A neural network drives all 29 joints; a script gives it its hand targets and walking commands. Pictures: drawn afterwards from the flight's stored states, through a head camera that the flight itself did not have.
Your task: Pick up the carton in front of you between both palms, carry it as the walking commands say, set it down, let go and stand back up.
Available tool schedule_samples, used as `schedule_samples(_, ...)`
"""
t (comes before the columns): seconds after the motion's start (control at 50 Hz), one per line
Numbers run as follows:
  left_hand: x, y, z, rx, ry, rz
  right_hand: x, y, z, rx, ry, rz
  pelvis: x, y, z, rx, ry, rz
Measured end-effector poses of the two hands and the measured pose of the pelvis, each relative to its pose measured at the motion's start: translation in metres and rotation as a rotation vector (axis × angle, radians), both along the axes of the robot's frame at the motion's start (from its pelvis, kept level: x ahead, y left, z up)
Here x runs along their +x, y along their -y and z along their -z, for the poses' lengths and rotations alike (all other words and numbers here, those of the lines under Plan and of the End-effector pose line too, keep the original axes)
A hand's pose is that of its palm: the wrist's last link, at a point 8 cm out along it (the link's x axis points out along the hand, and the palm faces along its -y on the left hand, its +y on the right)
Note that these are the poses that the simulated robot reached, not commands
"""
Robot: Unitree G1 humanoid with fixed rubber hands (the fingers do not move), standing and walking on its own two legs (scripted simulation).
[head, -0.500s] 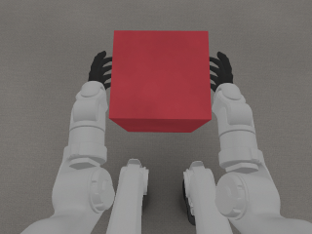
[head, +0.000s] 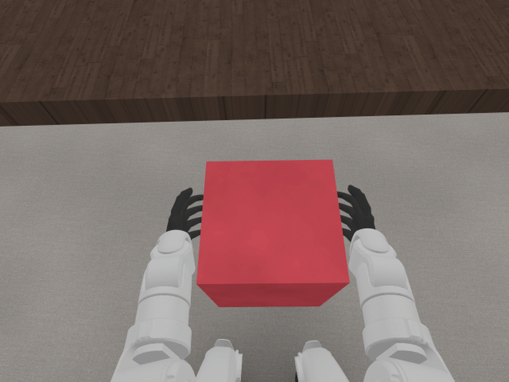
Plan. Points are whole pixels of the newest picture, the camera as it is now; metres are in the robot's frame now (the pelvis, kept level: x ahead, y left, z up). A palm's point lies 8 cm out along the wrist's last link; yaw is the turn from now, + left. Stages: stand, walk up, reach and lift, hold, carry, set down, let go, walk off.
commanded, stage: reach and lift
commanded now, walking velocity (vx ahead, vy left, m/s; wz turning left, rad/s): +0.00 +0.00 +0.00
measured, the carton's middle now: (269, 241) +0.38 +0.00 -0.10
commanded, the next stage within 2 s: hold in 1.52 s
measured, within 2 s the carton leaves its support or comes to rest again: neither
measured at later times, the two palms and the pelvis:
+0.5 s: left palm (156, 224) +0.33 +0.14 +0.11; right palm (406, 211) +0.34 -0.16 +0.11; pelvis +0.04 -0.01 +0.09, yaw +1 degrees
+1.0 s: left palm (146, 218) +0.32 +0.15 +0.13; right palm (409, 208) +0.33 -0.15 +0.13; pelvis +0.03 +0.00 +0.10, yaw +0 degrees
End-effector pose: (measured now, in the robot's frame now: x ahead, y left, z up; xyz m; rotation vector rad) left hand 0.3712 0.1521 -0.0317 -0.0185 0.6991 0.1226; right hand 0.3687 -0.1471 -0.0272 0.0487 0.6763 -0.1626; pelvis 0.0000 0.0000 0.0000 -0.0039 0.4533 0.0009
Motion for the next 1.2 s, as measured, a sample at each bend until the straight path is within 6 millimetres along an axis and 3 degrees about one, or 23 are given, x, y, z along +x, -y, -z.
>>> schedule_samples(0.3,-0.028,0.006,-0.09,-0.006,0.002,-0.028,-0.019,0.006,-0.093,-0.017,0.001,-0.036,0.026,0.015,-0.068,0.009,0.255,-0.013)
schedule_samples(0.54,-0.048,0.008,-0.149,0.047,0.028,-0.015,-0.035,0.008,-0.147,-0.035,0.028,-0.076,0.04,0.014,-0.097,0.01,0.453,-0.019)
schedule_samples(0.84,-0.053,0.006,-0.15,0.014,0.008,-0.011,-0.043,0.006,-0.153,-0.046,0.006,-0.059,0.022,0.008,-0.097,0.005,0.516,-0.01)
schedule_samples(1.2,-0.043,0.006,-0.163,0.051,0.004,0.008,-0.035,0.006,-0.16,-0.064,0.002,-0.081,0.04,0.005,-0.103,0.01,0.532,-0.012)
